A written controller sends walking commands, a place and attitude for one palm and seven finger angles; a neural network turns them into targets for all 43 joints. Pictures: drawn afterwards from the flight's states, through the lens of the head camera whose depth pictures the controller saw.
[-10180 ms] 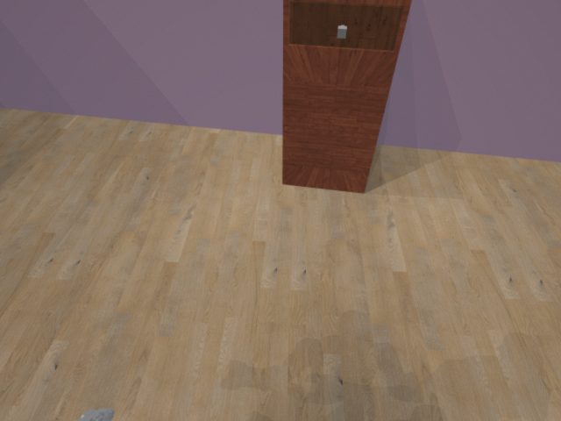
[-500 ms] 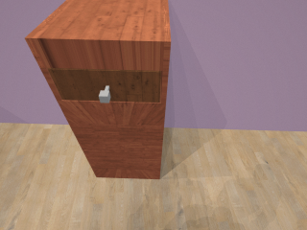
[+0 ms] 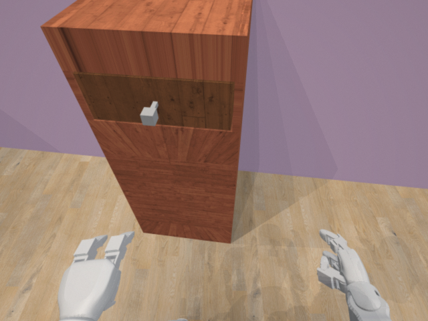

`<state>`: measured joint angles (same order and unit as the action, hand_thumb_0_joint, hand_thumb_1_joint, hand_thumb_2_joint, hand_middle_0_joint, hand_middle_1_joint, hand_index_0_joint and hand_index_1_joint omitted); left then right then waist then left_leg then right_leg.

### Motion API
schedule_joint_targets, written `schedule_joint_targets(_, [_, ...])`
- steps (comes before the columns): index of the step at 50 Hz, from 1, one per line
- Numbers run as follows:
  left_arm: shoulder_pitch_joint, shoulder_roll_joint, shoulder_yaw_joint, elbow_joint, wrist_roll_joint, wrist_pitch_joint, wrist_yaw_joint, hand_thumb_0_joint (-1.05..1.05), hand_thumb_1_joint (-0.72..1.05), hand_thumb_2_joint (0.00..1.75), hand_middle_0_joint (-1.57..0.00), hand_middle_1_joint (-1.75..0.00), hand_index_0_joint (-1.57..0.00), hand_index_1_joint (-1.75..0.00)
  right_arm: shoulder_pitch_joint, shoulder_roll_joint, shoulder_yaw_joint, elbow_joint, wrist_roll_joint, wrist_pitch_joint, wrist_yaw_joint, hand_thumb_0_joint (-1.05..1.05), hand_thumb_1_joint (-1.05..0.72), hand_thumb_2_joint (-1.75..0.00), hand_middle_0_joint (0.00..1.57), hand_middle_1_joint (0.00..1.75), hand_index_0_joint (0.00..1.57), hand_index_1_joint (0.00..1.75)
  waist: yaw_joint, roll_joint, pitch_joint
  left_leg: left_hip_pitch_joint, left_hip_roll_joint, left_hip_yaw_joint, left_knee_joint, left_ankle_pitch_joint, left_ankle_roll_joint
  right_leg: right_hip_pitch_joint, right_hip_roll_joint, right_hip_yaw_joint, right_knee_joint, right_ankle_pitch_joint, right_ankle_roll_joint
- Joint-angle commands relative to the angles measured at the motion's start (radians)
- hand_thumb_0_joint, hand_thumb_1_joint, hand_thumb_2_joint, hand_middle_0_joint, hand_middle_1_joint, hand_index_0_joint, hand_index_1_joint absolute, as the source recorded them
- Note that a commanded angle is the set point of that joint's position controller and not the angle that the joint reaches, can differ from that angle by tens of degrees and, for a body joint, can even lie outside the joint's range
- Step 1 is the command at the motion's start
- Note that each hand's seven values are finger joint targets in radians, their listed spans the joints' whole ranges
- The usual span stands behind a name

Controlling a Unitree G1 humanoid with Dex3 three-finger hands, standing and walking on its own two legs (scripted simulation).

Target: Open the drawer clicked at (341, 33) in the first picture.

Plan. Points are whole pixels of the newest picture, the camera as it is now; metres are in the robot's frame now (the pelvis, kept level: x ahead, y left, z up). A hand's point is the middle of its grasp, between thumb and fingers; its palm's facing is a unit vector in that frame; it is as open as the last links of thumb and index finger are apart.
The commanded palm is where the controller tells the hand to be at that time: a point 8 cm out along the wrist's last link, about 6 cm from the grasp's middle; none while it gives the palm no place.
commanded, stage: raise the hand with hooked fingers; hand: left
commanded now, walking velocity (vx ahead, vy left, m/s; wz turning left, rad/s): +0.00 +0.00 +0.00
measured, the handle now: (151, 112) +0.55 +0.25 +0.07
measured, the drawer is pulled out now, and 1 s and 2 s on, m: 0.00 0.00 0.00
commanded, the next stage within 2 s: move the hooked fingers above the handle in 1.46 s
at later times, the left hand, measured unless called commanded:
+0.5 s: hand (109, 211) +0.26 +0.23 +0.08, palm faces +0.07 -0.08 -0.99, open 11.6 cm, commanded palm +0.24 +0.23 +0.14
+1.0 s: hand (83, 146) +0.33 +0.27 +0.17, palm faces +0.13 -0.07 -0.99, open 13.7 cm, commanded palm +0.29 +0.27 +0.23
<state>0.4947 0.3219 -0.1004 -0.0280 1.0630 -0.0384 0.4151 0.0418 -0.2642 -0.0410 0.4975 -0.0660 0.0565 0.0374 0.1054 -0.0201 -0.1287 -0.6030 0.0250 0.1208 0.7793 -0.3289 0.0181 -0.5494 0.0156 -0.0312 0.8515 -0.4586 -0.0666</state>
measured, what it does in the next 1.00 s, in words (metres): stands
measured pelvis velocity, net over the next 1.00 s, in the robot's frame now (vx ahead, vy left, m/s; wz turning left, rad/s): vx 0.02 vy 0.04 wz -0.02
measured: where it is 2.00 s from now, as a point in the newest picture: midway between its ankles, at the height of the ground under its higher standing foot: outside the picture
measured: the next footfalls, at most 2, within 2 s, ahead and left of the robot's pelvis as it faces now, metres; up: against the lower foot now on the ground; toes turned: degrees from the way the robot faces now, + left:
none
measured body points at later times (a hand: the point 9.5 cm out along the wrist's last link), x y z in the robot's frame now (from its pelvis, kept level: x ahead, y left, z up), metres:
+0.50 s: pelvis +0.03 -0.01 +0.02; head +0.05 -0.06 +0.46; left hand +0.25 +0.23 +0.14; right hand +0.21 -0.25 -0.10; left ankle +0.04 +0.13 -0.70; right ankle -0.02 -0.08 -0.70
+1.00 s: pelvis +0.02 +0.04 +0.04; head +0.01 +0.00 +0.48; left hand +0.31 +0.27 +0.22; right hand +0.24 -0.16 -0.06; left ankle +0.04 +0.13 -0.70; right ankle -0.02 -0.08 -0.70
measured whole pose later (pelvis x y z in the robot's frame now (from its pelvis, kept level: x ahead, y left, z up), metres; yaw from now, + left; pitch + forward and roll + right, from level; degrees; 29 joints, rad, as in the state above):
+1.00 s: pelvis +0.02 +0.04 +0.04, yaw -1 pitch +0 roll +0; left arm -0.13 0.51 -0.07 -0.05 0.89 0.17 -0.01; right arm 0.06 -0.22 0.04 0.61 0.02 0.14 -0.02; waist 0.09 0.09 -0.02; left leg -0.25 -0.06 -0.01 0.48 -0.22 0.04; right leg -0.17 0.00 0.00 0.50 -0.32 -0.01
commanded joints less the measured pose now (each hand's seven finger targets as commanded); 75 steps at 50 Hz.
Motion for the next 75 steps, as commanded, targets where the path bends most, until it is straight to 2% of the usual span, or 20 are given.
schedule_joint_targets(1, [-0.31, 0.268, 0.216, -0.352, 0.03, -0.034, 0.101, 0.0, 0.36, 0.67, -0.24, -0.64, -0.24, -0.64, -0.064, -0.064, -0.012, -0.131, -0.026, 0.005, -0.01, 0.0, -0.9, -0.9, 0.2, 0.3, 0.2, 0.3, -0.046, 0.079, -0.155, 0.248, -0.076, -0.135, 0.052, 0.172, 0.021, -0.104, -0.003, 0.235, -0.189, 0.193, -0.007])
schedule_joint_targets(3, [-0.348, 0.242, 0.189, -0.321, -0.015, -0.048, 0.083, 0.0, 0.32, 0.65, -0.24, -0.68, -0.24, -0.68, -0.069, -0.065, -0.012, -0.122, -0.021, -0.004, -0.023, 0.0, -0.9, -0.9, 0.2, 0.3, 0.2, 0.3, -0.078, 0.081, -0.124, 0.247, -0.081, -0.13, 0.068, 0.139, 0.031, -0.097, -0.012, 0.244, -0.23, 0.185, 0.005])
schedule_joint_targets(6, [-0.349, 0.227, 0.163, -0.262, -0.068, -0.025, 0.025, 0.0, 0.25, 0.62, -0.25, -0.72, -0.25, -0.72, -0.077, -0.062, -0.001, -0.101, -0.009, -0.006, -0.038, 0.0, -0.9, -0.9, 0.2, 0.3, 0.2, 0.3, -0.089, 0.034, -0.118, 0.209, -0.081, -0.13, 0.037, 0.151, 0.037, 0.006, -0.016, 0.233, -0.251, 0.298, 0.024])
schedule_joint_targets(10, [-0.223, 0.235, 0.165, -0.215, -0.103, 0.031, -0.077, 0.0, 0.15, 0.58, -0.25, -0.78, -0.25, -0.78, -0.08, -0.061, 0.011, -0.084, 0.009, 0.008, -0.047, 0.0, -0.9, -0.9, 0.2, 0.3, 0.2, 0.3, -0.037, -0.008, -0.157, 0.184, -0.079, -0.115, -0.054, 0.224, 0.029, 0.21, -0.033, 0.199, -0.241, 0.587, 0.054])
schedule_joint_targets(14, [-0.208, 0.301, 0.224, -0.228, -0.125, 0.031, -0.141, 0.0, 0.06, 0.54, -0.26, -0.84, -0.26, -0.84, -0.081, -0.066, 0.024, -0.073, 0.015, 0.01, -0.052, 0.0, -0.9, -0.9, 0.2, 0.3, 0.2, 0.3, -0.013, -0.052, -0.138, 0.173, -0.082, -0.108, -0.109, 0.232, 0.023, 0.313, -0.052, 0.188, -0.248, 0.702, 0.074])
schedule_joint_targets(16, [-0.235, 0.339, 0.259, -0.254, -0.121, 0.013, -0.148, 0.0, 0.01, 0.52, -0.26, -0.87, -0.26, -0.87, -0.084, -0.07, 0.028, -0.074, 0.015, 0.008, -0.056, 0.0, -0.9, -0.9, 0.2, 0.3, 0.2, 0.3, -0.01, -0.058, -0.136, 0.17, -0.086, -0.114, -0.119, 0.218, 0.023, 0.338, -0.057, 0.2, -0.256, 0.701, 0.074])
schedule_joint_targets(20, [-0.251, 0.333, 0.298, -0.317, -0.139, -0.033, -0.11, 0.0, -0.08, 0.48, -0.27, -0.93, -0.27, -0.93, -0.076, -0.063, 0.008, -0.069, 0.017, -0.016, -0.06, 0.0, -0.9, -0.9, 0.2, 0.3, 0.2, 0.3, 0.001, -0.019, -0.17, 0.202, -0.095, -0.128, -0.13, 0.236, 0.025, 0.341, -0.059, 0.185, -0.254, 0.707, 0.072])
schedule_joint_targets(24, [-0.26, 0.301, 0.285, -0.297, -0.15, 0.005, -0.078, 0.0, -0.17, 0.44, -0.28, -0.99, -0.28, -0.99, -0.07, -0.067, -0.012, -0.059, 0.032, -0.024, -0.052, 0.0, -0.9, -0.9, 0.2, 0.3, 0.2, 0.3, -0.009, -0.017, -0.163, 0.227, -0.099, -0.119, -0.143, 0.257, 0.025, 0.325, -0.055, 0.15, -0.257, 0.709, 0.073])
schedule_joint_targets(26, [-0.298, 0.31, 0.279, -0.266, -0.156, 0.057, -0.09, 0.0, -0.22, 0.42, -0.28, -1.02, -0.28, -1.02, -0.078, -0.075, -0.015, -0.059, 0.048, -0.017, -0.051, 0.0, -0.9, -0.9, 0.2, 0.3, 0.2, 0.3, -0.015, -0.074, -0.151, 0.224, -0.098, -0.112, -0.158, 0.255, 0.024, 0.346, -0.055, 0.147, -0.268, 0.721, 0.081])
schedule_joint_targets(28, [-0.355, 0.316, 0.247, -0.3, -0.152, 0.097, -0.115, 0.0, -0.27, 0.4, -0.28, -1.05, -0.28, -1.05, -0.084, -0.08, -0.016, -0.057, 0.056, -0.008, -0.052, 0.0, -0.9, -0.9, 0.2, 0.3, 0.2, 0.3, -0.015, -0.031, -0.162, 0.262, -0.098, -0.103, -0.178, 0.286, 0.026, 0.367, -0.058, 0.131, -0.272, 0.745, 0.081])
schedule_joint_targets(32, [-0.463, 0.318, 0.192, -0.322, -0.156, 0.156, -0.188, 0.0, -0.36, 0.36, -0.29, -1.11, -0.29, -1.11, -0.103, -0.08, -0.007, -0.059, 0.068, 0.006, -0.06, 0.0, -0.9, -0.9, 0.2, 0.3, 0.2, 0.3, -0.023, 0.017, -0.13, 0.343, -0.087, -0.101, -0.218, 0.328, 0.031, 0.355, -0.04, 0.09, -0.308, 0.647, 0.07])
schedule_joint_targets(36, [-0.592, 0.379, 0.217, -0.317, -0.15, 0.167, -0.245, 0.0, -0.45, 0.32, -0.3, -1.17, -0.3, -1.17, -0.108, -0.08, 0.003, -0.052, 0.072, 0.019, -0.069, 0.0, -0.9, -0.9, 0.2, 0.3, 0.2, 0.3, -0.022, 0.04, -0.12, 0.41, -0.075, -0.111, -0.258, 0.357, 0.03, 0.351, -0.015, 0.064, -0.346, 0.53, 0.053])
schedule_joint_targets(40, [-0.715, 0.373, 0.191, -0.259, -0.158, 0.183, -0.295, 0.0, -0.5, 0.3, -0.3, -1.2, -0.3, -1.2, -0.104, -0.075, 0.017, -0.043, 0.081, 0.031, -0.07, 0.0, -0.9, -0.9, 0.2, 0.3, 0.2, 0.3, -0.029, 0.059, -0.078, 0.444, -0.065, -0.125, -0.302, 0.363, 0.022, 0.339, -0.002, 0.036, -0.377, 0.446, 0.044])
schedule_joint_targets(42, [-0.785, 0.377, 0.18, -0.252, -0.155, 0.189, -0.319, 0.0, -0.5, 0.3, -0.3, -1.2, -0.3, -1.2, -0.106, -0.074, 0.022, -0.037, 0.083, 0.035, -0.067, 0.0, -0.9, -0.9, 0.2, 0.3, 0.2, 0.3, -0.031, 0.093, -0.101, 0.473, -0.061, -0.131, -0.316, 0.373, 0.017, 0.352, 0.0, 0.032, -0.386, 0.421, 0.038])
schedule_joint_targets(50, [-0.983, 0.425, 0.173, -0.226, -0.163, 0.192, -0.426, 0.0, -0.5, 0.3, -0.3, -1.2, -0.3, -1.2, -0.102, -0.083, 0.037, -0.038, 0.083, 0.046, -0.061, 0.0, -0.9, -0.9, 0.2, 0.3, 0.2, 0.3, -0.032, 0.083, -0.127, 0.525, -0.048, -0.161, -0.365, 0.39, 0.009, 0.38, 0.007, 0.014, -0.422, 0.372, 0.029])
schedule_joint_targets(53, [-1.041, 0.444, 0.182, -0.187, -0.176, 0.184, -0.454, 0.0, -0.5, 0.3, -0.3, -1.2, -0.3, -1.2, -0.09, -0.086, 0.04, -0.03, 0.086, 0.044, -0.055, 0.0, -0.9, -0.9, 0.2, 0.3, 0.2, 0.3, -0.034, 0.084, -0.108, 0.527, -0.042, -0.176, -0.38, 0.376, 0.003, 0.367, 0.009, 0.005, -0.432, 0.339, 0.026])
schedule_joint_targets(57, [-0.93, 0.4, 0.163, -0.126, -0.193, 0.18, -0.498, 0.0, -0.5, 0.3, -0.3, -1.2, -0.3, -1.2, -0.076, -0.093, 0.038, -0.041, 0.091, 0.049, -0.04, 0.0, -0.9, -0.9, 0.2, 0.3, 0.2, 0.3, -0.022, 0.039, -0.084, 0.501, -0.038, -0.17, -0.395, 0.367, 0.002, 0.379, 0.007, -0.003, -0.439, 0.328, 0.027])
schedule_joint_targets(61, [-0.945, 0.429, 0.193, -0.236, -0.196, 0.135, -0.493, 0.0, -0.5, 0.3, -0.3, -1.2, -0.3, -1.2, -0.078, -0.096, 0.03, -0.06, 0.087, 0.037, -0.033, 0.0, -0.9, -0.9, 0.2, 0.3, 0.2, 0.3, -0.019, 0.074, -0.116, 0.52, -0.038, -0.176, -0.393, 0.363, 0.006, 0.377, 0.014, 0.002, -0.442, 0.313, 0.027])
schedule_joint_targets(67, [-0.99, 0.471, 0.246, -0.264, -0.196, 0.081, -0.414, 0.0, -0.5, 0.3, -0.3, -1.2, -0.3, -1.2, -0.058, -0.093, 0.023, -0.03, 0.084, 0.01, -0.037, 0.0, -0.9, -0.9, 0.2, 0.3, 0.2, 0.3, -0.01, 0.118, -0.131, 0.516, -0.046, -0.187, -0.4, 0.327, 0.001, 0.37, 0.011, 0.003, -0.44, 0.285, 0.024])
schedule_joint_targets(75, [-0.962, 0.429, 0.192, -0.199, -0.198, 0.143, -0.404, 0.0, -0.5, 0.3, -0.3, -1.2, -0.3, -1.2, -0.072, -0.102, 0.019, -0.018, 0.093, 0.017, -0.042, 0.0, -0.9, -0.9, 0.2, 0.3, 0.2, 0.3, -0.017, 0.073, -0.122, 0.504, -0.056, -0.162, -0.404, 0.292, 0.006, 0.38, 0.007, 0.011, -0.458, 0.287, 0.031])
